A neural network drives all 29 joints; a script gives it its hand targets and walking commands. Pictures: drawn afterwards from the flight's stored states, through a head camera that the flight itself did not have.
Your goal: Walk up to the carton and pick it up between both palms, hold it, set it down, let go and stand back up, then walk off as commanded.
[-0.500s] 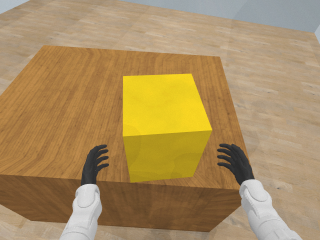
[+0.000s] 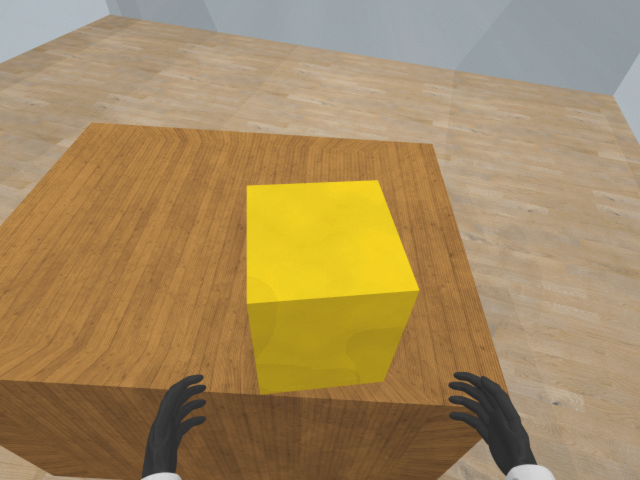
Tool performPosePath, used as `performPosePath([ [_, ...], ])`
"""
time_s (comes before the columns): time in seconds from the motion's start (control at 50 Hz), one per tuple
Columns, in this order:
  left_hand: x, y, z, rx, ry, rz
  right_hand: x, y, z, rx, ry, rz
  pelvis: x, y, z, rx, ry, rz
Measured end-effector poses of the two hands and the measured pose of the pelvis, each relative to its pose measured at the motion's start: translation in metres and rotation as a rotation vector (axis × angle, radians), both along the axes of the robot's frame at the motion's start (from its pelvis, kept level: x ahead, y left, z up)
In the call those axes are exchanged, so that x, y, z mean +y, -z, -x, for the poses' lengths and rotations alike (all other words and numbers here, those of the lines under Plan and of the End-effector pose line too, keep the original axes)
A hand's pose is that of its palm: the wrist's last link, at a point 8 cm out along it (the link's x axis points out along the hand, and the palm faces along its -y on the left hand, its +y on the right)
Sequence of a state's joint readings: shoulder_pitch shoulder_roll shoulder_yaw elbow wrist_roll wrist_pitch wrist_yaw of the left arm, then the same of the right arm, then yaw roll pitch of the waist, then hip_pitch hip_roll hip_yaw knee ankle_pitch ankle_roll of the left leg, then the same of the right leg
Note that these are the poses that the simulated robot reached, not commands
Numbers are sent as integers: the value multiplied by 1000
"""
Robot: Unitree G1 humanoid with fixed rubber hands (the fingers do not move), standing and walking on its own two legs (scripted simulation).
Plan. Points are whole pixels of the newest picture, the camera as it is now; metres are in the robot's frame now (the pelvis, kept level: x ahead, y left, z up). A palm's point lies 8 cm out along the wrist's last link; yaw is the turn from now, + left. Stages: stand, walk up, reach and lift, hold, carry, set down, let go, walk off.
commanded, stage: set down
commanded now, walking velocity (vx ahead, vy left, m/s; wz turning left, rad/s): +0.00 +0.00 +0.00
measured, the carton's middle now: (318, 288) +0.41 +0.03 -0.01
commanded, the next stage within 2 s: let go in 1.88 s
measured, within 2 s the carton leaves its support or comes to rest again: neither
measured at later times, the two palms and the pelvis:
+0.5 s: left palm (160, 460) +0.17 +0.21 -0.04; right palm (513, 459) +0.19 -0.21 -0.03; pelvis +0.02 +0.00 +0.00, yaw -1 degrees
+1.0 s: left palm (152, 462) +0.17 +0.22 -0.06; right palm (508, 471) +0.18 -0.21 -0.05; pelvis +0.02 +0.02 +0.00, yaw -1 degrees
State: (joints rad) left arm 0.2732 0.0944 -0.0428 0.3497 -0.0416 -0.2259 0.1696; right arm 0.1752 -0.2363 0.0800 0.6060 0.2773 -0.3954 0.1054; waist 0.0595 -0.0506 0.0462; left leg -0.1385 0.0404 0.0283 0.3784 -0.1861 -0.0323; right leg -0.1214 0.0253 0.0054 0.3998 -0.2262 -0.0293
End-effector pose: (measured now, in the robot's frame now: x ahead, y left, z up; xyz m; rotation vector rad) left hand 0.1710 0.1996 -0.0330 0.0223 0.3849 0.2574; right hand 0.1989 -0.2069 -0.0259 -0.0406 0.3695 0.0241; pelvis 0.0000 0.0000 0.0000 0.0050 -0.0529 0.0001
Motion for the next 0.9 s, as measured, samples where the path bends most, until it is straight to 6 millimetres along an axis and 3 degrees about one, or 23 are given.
performPosePath([
  [0.28, -2, 1, -8, 55, 31, -13, -12, -2, 12, 15, 38, 34, 2, -2, -12, -17, 29, -5],
  [0.56, 13, 14, 5, 157, 26, -28, -2, 8, 12, 96, 20, 53, 4, -3, -23, -14, 21, 1],
  [0.76, 25, 13, 1, 179, 55, -46, 1, 18, 19, 142, 40, 61, 12, -4, -28, -16, 22, 4],
  [0.9, 23, 20, 0, 226, 80, -29, -3, 19, 22, 169, 43, 85, 15, -4, -26, -15, 25, 5],
])
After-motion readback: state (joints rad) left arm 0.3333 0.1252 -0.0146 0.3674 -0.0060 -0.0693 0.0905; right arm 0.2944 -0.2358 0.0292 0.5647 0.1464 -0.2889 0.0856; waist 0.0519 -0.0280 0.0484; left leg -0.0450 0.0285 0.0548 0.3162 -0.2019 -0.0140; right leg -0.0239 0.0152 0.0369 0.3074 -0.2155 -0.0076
